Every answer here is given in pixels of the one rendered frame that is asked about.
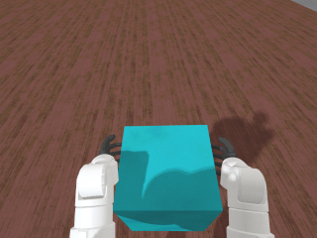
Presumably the robot left hand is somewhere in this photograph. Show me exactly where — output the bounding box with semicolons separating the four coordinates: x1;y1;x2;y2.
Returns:
98;134;122;170

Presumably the carton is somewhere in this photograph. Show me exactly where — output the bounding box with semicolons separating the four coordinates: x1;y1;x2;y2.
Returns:
113;125;223;231

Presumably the robot left forearm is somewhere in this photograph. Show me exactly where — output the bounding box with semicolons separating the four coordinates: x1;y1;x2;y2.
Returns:
69;154;119;238

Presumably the robot right hand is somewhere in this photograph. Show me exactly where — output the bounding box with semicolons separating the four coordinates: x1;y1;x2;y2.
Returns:
211;137;238;176

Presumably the robot right forearm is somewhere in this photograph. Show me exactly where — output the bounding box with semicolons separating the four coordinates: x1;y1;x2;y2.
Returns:
220;157;275;238

